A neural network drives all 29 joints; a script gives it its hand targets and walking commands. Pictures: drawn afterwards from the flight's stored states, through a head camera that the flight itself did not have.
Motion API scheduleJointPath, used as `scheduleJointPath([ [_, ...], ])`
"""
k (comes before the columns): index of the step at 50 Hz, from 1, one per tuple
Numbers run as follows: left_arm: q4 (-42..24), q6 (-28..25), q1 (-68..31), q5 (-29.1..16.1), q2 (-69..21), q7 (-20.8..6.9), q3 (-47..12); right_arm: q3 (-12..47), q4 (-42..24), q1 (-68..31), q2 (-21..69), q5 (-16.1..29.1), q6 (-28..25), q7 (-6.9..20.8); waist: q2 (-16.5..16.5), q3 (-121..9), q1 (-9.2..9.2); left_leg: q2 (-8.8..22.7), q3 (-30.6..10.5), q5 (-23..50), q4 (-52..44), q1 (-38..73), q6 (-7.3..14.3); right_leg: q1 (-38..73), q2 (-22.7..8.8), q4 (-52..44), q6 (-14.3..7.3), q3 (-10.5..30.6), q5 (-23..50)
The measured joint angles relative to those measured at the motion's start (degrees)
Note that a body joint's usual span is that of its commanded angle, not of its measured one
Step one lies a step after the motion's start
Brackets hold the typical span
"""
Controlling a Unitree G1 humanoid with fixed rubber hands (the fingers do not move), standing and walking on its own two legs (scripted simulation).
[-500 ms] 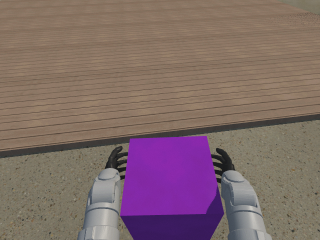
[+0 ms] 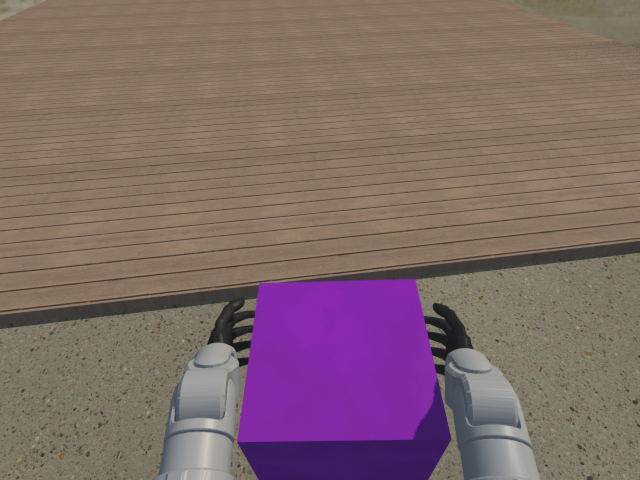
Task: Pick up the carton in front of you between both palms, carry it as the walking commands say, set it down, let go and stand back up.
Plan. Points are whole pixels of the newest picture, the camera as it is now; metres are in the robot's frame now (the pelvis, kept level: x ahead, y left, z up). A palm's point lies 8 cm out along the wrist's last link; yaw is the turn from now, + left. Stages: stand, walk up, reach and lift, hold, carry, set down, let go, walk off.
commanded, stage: hold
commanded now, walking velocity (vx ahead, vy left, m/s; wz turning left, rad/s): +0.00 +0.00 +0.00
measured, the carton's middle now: (340, 394) +0.28 +0.00 -0.04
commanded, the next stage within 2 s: carry in 0.70 s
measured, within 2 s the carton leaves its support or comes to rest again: neither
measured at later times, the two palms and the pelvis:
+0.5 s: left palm (220, 354) +0.28 +0.15 +0.05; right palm (461, 360) +0.28 -0.15 +0.05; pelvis -0.01 +0.00 +0.00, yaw +0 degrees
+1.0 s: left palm (211, 310) +0.34 +0.17 +0.07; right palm (437, 314) +0.33 -0.13 +0.07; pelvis +0.05 +0.02 -0.01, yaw -1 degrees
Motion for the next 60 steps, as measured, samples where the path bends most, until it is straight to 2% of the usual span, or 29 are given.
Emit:
scheduleJointPath([
  [4, -1.8, 1.6, 0.2, -0.3, 0.1, 0.0, -0.5, 0.5, -1.7, 0.1, 0.0, 0.2, 1.6, 0.0, 0.0, -0.1, 0.05, 0.1, 0.1, 0.4, -0.8, 1.2, 0.0, 1.1, -0.1, -0.7, 0.0, 0.1, 0.4],
  [10, -0.1, 2.9, -1.5, 1.0, -0.4, -0.5, 0.9, -1.0, -0.1, -1.6, 0.3, -1.1, 3.0, 0.7, 0.0, 0.4, 0.12, 0.0, 0.2, 0.4, -0.2, 1.5, 0.0, 1.5, 0.0, -0.2, 0.0, 0.0, 0.4],
  [34, 0.7, 2.3, -3.1, 1.8, -0.8, -0.9, 2.4, -2.2, 0.8, -3.2, 0.7, -1.9, 2.6, 1.0, 0.1, 1.2, 0.07, 0.2, 0.4, 0.3, 0.5, 1.0, -0.1, 1.1, 0.1, 0.4, -0.1, -0.5, 0.3],
  [37, -0.4, 2.9, -2.4, 1.3, -0.6, -0.6, 1.6, -1.5, -0.2, -2.6, 0.6, -1.4, 3.0, 0.7, 0.0, -1.4, -0.17, 0.5, 1.1, -2.2, 4.1, -3.2, -0.1, -2.8, -0.1, 3.5, -0.1, -1.4, -1.7],
  [39, -1.8, 3.4, -1.5, 0.4, -0.3, -0.2, 0.5, -0.7, -1.8, -1.5, 0.3, -0.4, 3.6, 0.4, 0.0, -3.3, -0.41, 1.2, 2.4, -7.6, 7.2, -6.2, -0.2, -5.3, -0.7, 5.6, -0.2, -2.9, -5.8],
  [41, -4.4, 4.5, -0.8, -0.6, -0.2, 0.2, -0.8, 0.0, -4.6, -0.6, 0.0, 0.9, 4.6, 0.0, -0.1, -4.7, -0.64, 2.1, 3.9, -10.2, 9.5, -8.9, -0.1, -7.1, -1.3, 6.4, -0.3, -4.1, -6.5],
  [44, -9.4, 7.1, 0.4, -2.4, 0.1, 1.4, -2.6, 1.4, -9.2, 0.5, -0.7, 3.4, 6.8, -0.9, -1.0, -6.1, -0.58, 2.4, 6.5, -7.7, 10.3, -10.5, 0.2, -9.3, -2.6, 8.7, 0.2, -4.6, -4.9],
  [46, -13.1, 9.9, 1.5, -3.8, 0.5, 2.0, -3.2, 2.3, -11.9, 0.9, -0.8, 4.8, 9.3, -1.6, -1.6, -7.3, -0.33, 2.4, 8.0, -5.7, 9.8, -10.4, 0.3, -10.8, -3.7, 11.7, 0.0, -4.8, -9.1],
  [50, -18.7, 15.9, 2.8, -7.4, 3.0, 2.8, -3.9, 5.0, -16.5, 1.2, -0.2, 6.0, 15.2, -3.9, 0.2, -8.4, 0.14, 3.7, 9.4, -7.9, 7.9, -8.9, 0.6, -15.3, -4.0, 17.9, -0.3, -10.5, -15.6],
  [53, -21.8, 19.6, 1.8, -9.4, 3.3, 3.5, -4.4, 5.8, -22.4, 2.1, -0.4, 6.7, 19.7, -5.2, 1.6, -7.8, 0.06, 5.2, 8.8, -8.8, 6.4, -7.3, -0.1, -15.2, -2.5, 10.3, -0.6, -14.9, -10.5],
  [55, -23.9, 21.2, 1.2, -9.5, 1.9, 3.8, -4.7, 5.1, -26.7, 3.0, -0.9, 7.2, 22.0, -5.3, 2.2, -7.7, -0.43, 5.9, 8.7, -11.7, 10.9, -8.2, -0.2, -13.2, -2.0, 6.1, -1.7, -16.7, -2.7],
  [58, -26.3, 23.2, 2.9, -8.3, 0.2, 4.4, -6.7, 3.4, -30.1, 5.3, -1.6, 9.2, 24.5, -4.9, 0.9, -8.5, -0.63, 5.3, 11.2, -17.0, 25.8, -15.1, 0.5, -11.5, -3.1, 6.7, -2.4, -17.7, -5.2],
  [60, -28.8, 25.2, 4.7, -8.3, 0.8, 4.7, -7.8, 3.2, -31.2, 5.9, -0.8, 9.5, 25.9, -4.8, -0.7, -8.3, -0.44, 4.8, 13.1, -18.5, 30.8, -19.8, 0.9, -8.9, -4.0, 4.1, -2.0, -17.3, -6.5],
])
